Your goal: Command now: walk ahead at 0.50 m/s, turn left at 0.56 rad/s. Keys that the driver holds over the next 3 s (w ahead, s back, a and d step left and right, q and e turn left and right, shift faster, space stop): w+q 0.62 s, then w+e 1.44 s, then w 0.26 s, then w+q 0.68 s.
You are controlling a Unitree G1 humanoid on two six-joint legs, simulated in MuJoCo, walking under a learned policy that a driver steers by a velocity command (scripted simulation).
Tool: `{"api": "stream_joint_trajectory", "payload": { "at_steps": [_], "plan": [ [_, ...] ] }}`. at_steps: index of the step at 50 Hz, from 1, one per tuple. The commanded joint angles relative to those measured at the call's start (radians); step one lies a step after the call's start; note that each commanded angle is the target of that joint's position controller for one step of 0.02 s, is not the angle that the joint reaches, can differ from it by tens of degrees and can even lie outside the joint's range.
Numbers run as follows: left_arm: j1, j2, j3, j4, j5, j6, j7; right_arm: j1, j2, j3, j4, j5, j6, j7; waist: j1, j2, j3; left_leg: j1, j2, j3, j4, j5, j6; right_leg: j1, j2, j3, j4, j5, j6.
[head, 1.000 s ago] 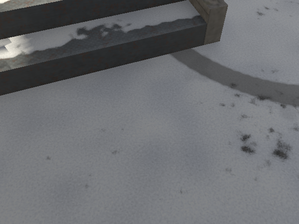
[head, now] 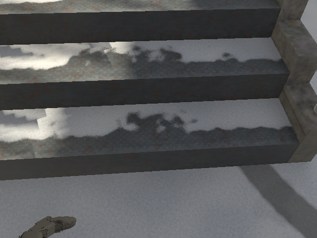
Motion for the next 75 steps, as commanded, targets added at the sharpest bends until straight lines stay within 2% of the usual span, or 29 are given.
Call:
{"api": "stream_joint_trajectory", "payload": {
  "at_steps": [1,2,3,5,8,22,25,27,28,29,30,31,33,36,42,47,52,54,56,58,59,60,61,62,64,65,68,71,75],
  "plan": [
    [0.111,0.169,0.057,-0.034,0.004,-0.032,0.007,-0.056,-0.109,-0.02,-0.082,-0.006,-0.002,-0.007,0.134,0.15,-0.086,-0.086,0.198,-0.2,0.106,0.346,0.079,0.305,-0.029,-0.001,-0.052,-0.056,-0.059],
    [0.271,0.224,0.073,-0.016,0.016,-0.033,0.016,-0.067,-0.052,0.001,-0.105,-0.021,-0.007,-0.002,0.203,0.06,-0.216,-0.212,0.133,-0.11,0.372,0.244,0.04,0.558,-0.19,0.139,-0.031,-0.108,-0.123],
    [0.371,0.304,0.095,0.018,0.02,-0.015,0.016,0.067,0.004,0.021,-0.134,0.006,-0.018,0.003,0.146,-0.273,-0.324,-0.57,-0.002,0.033,0.663,-0.196,-0.025,0.876,-0.411,0.569,-0.093,-0.262,-0.285],
    [0.309,0.143,0.06,-0.01,-0.003,-0.004,0.01,-0.014,-0.158,-0.011,-0.12,0.016,-0.012,-0.003,0.178,-0.112,-0.148,-0.743,0.123,0.028,0.861,-0.147,-0.04,0.735,-0.387,0.521,-0.151,-0.434,-0.226],
    [0.209,0.099,0.04,-0.01,0.018,0.009,0.009,-0.094,-0.118,-0.017,-0.153,-0.002,0.001,0.006,0.122,-0.056,-0.006,-0.647,0.212,0.076,0.786,0.015,-0.055,0.454,-0.274,0.222,-0.226,-0.162,-0.176],
    [0.283,0.226,0.067,0.055,-0.014,0.024,0.01,-0.369,-0.048,0.007,-0.323,0.011,0.004,0.074,0.181,-0.05,0.088,-0.594,0.218,0.234,0.259,0.298,-0.029,0.506,-0.273,-0.189,-0.278,0.1,-0.168],
    [0.286,0.272,0.08,0.063,-0.029,0.036,0.017,-0.339,-0.107,-0.013,-0.347,-0.012,0.018,0.062,0.122,-0.078,0.032,-0.475,0.146,0.297,0.208,0.141,0.018,0.587,-0.289,-0.241,-0.113,0.512,-0.133],
    [0.278,0.28,0.08,0.051,-0.02,0.05,0.02,-0.075,-0.194,-0.062,-0.282,-0.023,0.029,0.05,-0.023,-0.05,-0.115,-0.097,0.047,0.325,0.137,0.21,0.077,0.469,-0.221,-0.296,0.249,0.676,-0.072],
    [0.282,0.209,0.051,0.012,0.025,0.042,0.023,0.084,-0.292,-0.097,-0.255,-0.013,0.037,0.027,-0.072,0.1,-0.224,0.235,0.218,0.08,0.156,0.306,0.138,0.174,-0.17,-0.296,0.577,0.252,-0.031],
    [0.369,0.078,0.011,-0.041,0.048,0.013,0.009,0.04,-0.364,-0.093,-0.258,-0.02,0.02,0.034,0.061,0.374,-0.334,0.471,0.444,-0.503,0.003,0.14,0.319,-0.224,0.032,-0.145,0.879,-0.629,0.002],
    [0.255,0.185,0.026,-0.042,-0.001,-0.015,-0.004,0.068,-0.263,-0.067,-0.28,-0.012,-0.002,0.046,-0.027,0.214,-0.366,0.474,0.453,-0.576,-0.111,-0.018,0.312,-0.323,-0.001,0.025,0.952,-0.596,-0.018],
    [0.165,0.214,0.031,-0.073,-0.03,-0.03,-0.009,0.046,-0.22,-0.053,-0.273,-0.011,-0.012,0.045,-0.028,0.181,-0.2,0.389,0.415,-0.41,-0.119,0.061,0.27,-0.406,-0.031,-0.008,0.916,-0.489,-0.036],
    [0.196,0.194,0.021,-0.035,0.008,-0.018,-0.008,-0.09,-0.148,-0.02,-0.295,-0.03,-0.008,0.03,0.061,0.045,-0.099,0.105,0.366,-0.183,-0.117,0.355,0.209,-0.254,-0.119,-0.024,0.76,-0.333,-0.03],
    [0.246,0.133,0.005,-0.024,0.016,0.029,-0.023,-0.137,-0.166,-0.007,-0.277,-0.039,-0.016,0.001,0.123,0.055,-0.096,-0.071,0.344,-0.055,-0.198,0.509,0.201,-0.131,-0.148,-0.04,0.714,-0.24,0.001],
    [0.13,0.092,-0.006,-0.056,0.003,0.034,-0.018,-0.045,-0.186,-0.005,-0.18,-0.048,-0.023,-0.017,0.066,0.123,-0.011,-0.059,0.289,0.154,-0.27,0.372,0.135,-0.197,-0.091,-0.078,0.527,0.011,0.053],
    [0.066,0.067,0.005,-0.106,-0.037,0.039,-0.008,0.093,-0.11,0.018,-0.043,-0.046,0.011,-0.031,0.019,0.154,0.101,0.363,0.478,0.066,-0.211,0.461,0.155,-0.895,-0.038,0.058,1.262,-0.42,0.025],
    [-0.139,-0.067,-0.072,-0.297,-0.038,0.019,-0.031,0.178,-0.067,0.041,0.079,-0.061,0.009,-0.054,0.002,0.071,0.167,0.371,0.43,0.194,-0.129,0.574,0.06,-1.184,-0.052,-0.082,1.46,-0.586,0.006],
    [-0.142,-0.087,-0.104,-0.387,-0.02,0.016,-0.06,0.105,-0.122,0.038,0.082,-0.03,0.022,-0.084,0.077,0.102,0.11,0.195,0.387,0.278,-0.183,0.63,0.02,-0.99,-0.122,-0.16,1.234,-0.515,0.008],
    [-0.157,-0.084,-0.124,-0.438,-0.001,0.013,-0.077,0.053,-0.217,0.027,0.058,-0.008,0.013,-0.092,0.131,0.062,-0.061,-0.187,0.366,0.327,-0.305,1.241,0.073,-0.191,-0.024,-0.323,0.817,-0.328,-0.047],
    [0.157,0.036,-0.05,-0.33,-0.001,0.045,-0.052,0.111,-0.305,0.016,0.074,-0.045,0.01,-0.07,0.293,0.271,-0.31,-0.023,0.41,0.34,-0.001,2.107,0.112,0.239,0.167,-0.355,0.811,-0.4,-0.121],
    [0.346,0.134,-0.006,-0.252,0.005,0.051,-0.036,0.056,-0.265,0.013,0.001,-0.017,-0.006,-0.052,0.364,0.203,-0.362,-0.156,0.36,0.304,0.288,2.167,0.051,0.413,0.132,-0.13,0.696,-0.363,-0.225],
    [0.522,0.24,0.037,-0.173,0.034,0.059,-0.014,0.016,-0.211,0.026,-0.05,0.003,-0.037,-0.014,0.388,-0.137,-0.476,-0.425,0.186,0.195,0.787,1.155,-0.032,0.7,-0.108,0.473,0.328,-0.325,-0.399],
    [0.588,0.298,0.051,-0.123,0.086,0.076,0.024,0.018,-0.211,0.018,-0.011,-0.038,-0.078,0.041,0.315,-0.296,-0.654,-0.42,0.028,0.031,1.125,0.244,-0.013,0.74,-0.261,0.965,0.016,-0.197,-0.391],
    [0.521,0.24,0.036,-0.12,0.095,0.071,0.018,-0.008,-0.183,0.011,-0.03,-0.026,-0.08,0.08,0.266,-0.15,-0.571,-0.491,0.065,-0.045,1.265,0.21,-0.006,0.643,-0.25,0.933,-0.035,-0.418,-0.305],
    [0.386,0.124,0.011,-0.078,0.017,0.057,-0.005,-0.252,-0.042,0.049,-0.139,-0.032,-0.061,0.051,0.178,0.12,-0.075,-0.662,0.121,0.051,1.292,0.124,0.014,0.186,-0.158,0.667,-0.028,-0.534,-0.217],
    [0.318,0.046,-0.01,-0.062,0.029,0.044,-0.008,-0.217,0.01,0.068,-0.167,-0.038,-0.047,0.042,0.092,0.145,-0.006,-0.669,0.154,0.051,1.285,0.16,0.032,0.014,-0.129,0.544,-0.003,-0.45,-0.201],
    [0.294,-0.036,-0.023,-0.013,0.025,0.057,-0.01,-0.103,0.068,0.087,-0.164,-0.044,-0.013,0.034,0.005,0.001,0.014,-0.793,0.172,0.124,1.467,0.163,0.024,-0.044,-0.053,0.304,-0.027,-0.337,-0.201],
    [0.383,-0.027,-0.031,0.034,0.002,0.064,-0.027,-0.226,0.119,0.124,-0.251,-0.047,-0.019,0.043,0.029,-0.006,0.033,-1.014,0.182,0.196,1.466,0.177,0.016,-0.003,-0.026,0.218,-0.053,-0.336,-0.153],
    [0.471,0.02,-0.027,0.057,0.025,0.069,-0.01,-0.308,0.133,0.13,-0.271,-0.063,-0.023,0.027,0.094,-0.082,-0.047,-1.226,0.166,0.279,1.715,0.224,-0.064,0.204,-0.073,0.301,-0.046,-0.061,-0.217]
  ]
}}
Next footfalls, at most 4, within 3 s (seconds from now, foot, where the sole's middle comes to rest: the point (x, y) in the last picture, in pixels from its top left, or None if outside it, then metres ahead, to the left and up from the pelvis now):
0.04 right None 0.18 -0.13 -0.77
0.54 left None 0.39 0.19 -0.77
1.16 right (119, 138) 0.88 0.11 -0.61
1.72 left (77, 57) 1.25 0.30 -0.44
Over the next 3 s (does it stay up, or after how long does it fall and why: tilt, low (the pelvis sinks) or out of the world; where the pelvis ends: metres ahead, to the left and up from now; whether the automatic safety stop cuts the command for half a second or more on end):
stays up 1.71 0.00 0.62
